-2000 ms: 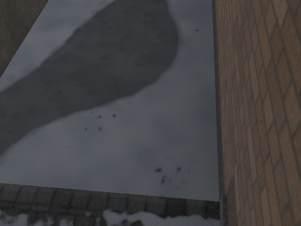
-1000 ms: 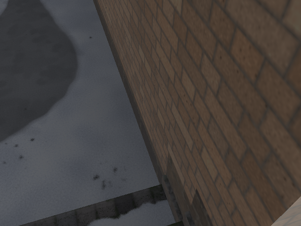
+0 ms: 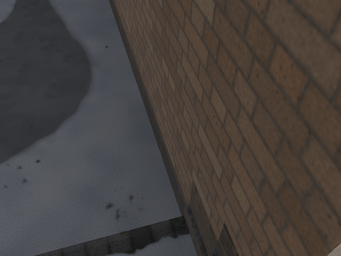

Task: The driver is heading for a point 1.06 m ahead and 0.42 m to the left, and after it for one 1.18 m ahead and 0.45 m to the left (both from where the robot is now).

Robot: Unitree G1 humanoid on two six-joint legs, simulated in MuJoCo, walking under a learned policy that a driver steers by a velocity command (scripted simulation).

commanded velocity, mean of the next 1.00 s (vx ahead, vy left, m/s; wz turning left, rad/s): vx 0.00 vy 0.00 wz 0.00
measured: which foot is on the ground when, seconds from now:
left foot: down 0.00-1.00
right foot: down 0.00-1.00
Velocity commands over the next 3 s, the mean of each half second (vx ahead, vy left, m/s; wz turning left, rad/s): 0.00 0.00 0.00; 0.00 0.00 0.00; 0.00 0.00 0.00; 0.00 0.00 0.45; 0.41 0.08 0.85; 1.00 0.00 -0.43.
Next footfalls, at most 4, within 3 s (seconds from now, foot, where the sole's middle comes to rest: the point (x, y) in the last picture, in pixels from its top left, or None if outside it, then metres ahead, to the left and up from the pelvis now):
2.10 left None -0.02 0.14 -0.76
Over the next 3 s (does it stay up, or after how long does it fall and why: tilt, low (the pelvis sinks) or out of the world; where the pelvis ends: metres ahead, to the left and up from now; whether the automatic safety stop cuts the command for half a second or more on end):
stays up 0.13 0.11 -0.05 its command is cut before an obstacle from the start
